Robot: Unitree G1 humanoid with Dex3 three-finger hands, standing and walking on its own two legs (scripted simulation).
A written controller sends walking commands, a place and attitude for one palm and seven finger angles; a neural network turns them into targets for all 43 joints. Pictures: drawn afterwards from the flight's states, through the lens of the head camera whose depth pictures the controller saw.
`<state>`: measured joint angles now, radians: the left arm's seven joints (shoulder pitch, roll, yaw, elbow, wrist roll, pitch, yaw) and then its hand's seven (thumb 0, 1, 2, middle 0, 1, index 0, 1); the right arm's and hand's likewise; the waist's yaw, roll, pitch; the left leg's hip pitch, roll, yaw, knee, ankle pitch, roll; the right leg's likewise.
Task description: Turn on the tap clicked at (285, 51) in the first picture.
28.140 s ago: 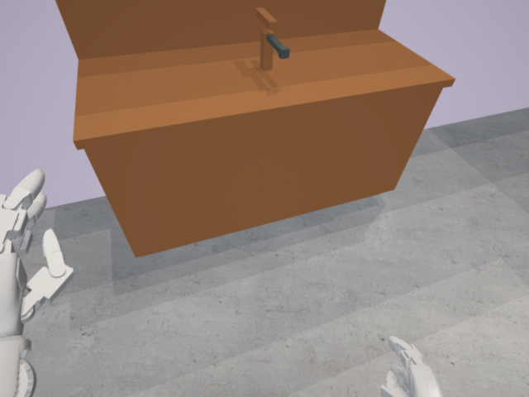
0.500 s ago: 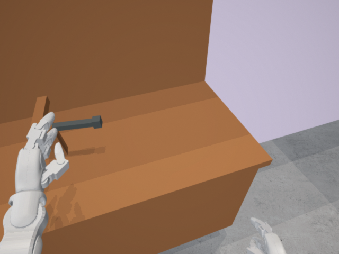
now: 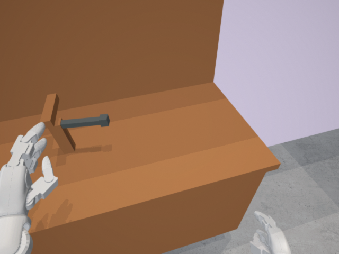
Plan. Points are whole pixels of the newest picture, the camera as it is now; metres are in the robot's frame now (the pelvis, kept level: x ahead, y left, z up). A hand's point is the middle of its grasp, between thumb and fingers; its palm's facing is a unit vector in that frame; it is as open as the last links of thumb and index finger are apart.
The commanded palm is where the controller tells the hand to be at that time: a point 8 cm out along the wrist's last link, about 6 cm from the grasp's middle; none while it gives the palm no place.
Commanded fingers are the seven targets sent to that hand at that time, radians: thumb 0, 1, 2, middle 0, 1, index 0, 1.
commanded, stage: draw the hand back beside the body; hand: left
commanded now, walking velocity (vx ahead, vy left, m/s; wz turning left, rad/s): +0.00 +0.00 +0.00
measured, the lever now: (104, 120) +0.47 +0.27 +0.05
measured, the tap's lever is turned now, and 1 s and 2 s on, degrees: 80 80 80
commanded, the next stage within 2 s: step back with the hand held close in 0.10 s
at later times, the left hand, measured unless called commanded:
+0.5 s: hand (57, 185) +0.19 +0.24 +0.14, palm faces +0.29 -0.87 -0.40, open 7.4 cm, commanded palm +0.14 +0.29 +0.17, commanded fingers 0.00 0.90 0.90 -0.20 -0.30 -0.20 -0.30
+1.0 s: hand (7, 232) +0.10 +0.28 +0.14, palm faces +0.39 -0.85 -0.36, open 7.4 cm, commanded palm +0.05 +0.32 +0.17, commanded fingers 0.00 0.90 0.90 -0.20 -0.30 -0.20 -0.30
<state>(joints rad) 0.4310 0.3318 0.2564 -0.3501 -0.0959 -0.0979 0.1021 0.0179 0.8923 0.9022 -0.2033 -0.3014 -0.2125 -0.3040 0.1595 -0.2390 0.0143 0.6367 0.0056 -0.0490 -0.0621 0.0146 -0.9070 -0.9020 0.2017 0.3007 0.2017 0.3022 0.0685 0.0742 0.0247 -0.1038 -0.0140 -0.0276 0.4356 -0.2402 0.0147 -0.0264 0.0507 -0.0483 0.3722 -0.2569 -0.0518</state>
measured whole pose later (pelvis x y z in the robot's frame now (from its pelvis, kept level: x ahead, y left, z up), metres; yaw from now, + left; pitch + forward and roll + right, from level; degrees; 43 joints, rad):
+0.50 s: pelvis -0.03 +0.01 +0.00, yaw -2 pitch -1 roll -1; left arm 0.47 0.35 0.28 -0.38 -0.09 -0.13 0.09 0.02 0.90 0.90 -0.20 -0.30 -0.21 -0.30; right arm 0.15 -0.25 0.01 0.56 0.02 0.02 -0.07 0.01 -0.91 -0.90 0.20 0.30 0.20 0.30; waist 0.01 0.07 0.01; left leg -0.24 -0.01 0.01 0.46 -0.20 0.03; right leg -0.18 0.05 -0.01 0.41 -0.21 -0.03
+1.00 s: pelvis -0.11 +0.04 -0.02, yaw +0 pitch -1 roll -2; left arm 0.47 0.35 0.29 -0.48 -0.04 -0.15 0.15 0.02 0.89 0.90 -0.20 -0.30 -0.21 -0.30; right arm 0.19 -0.22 0.03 0.59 0.01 -0.04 -0.08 0.01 -0.90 -0.90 0.20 0.30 0.20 0.30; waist 0.02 0.02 0.02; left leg -0.45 -0.03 0.00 0.64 -0.32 0.04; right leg -0.35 0.03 -0.03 0.52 -0.15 -0.01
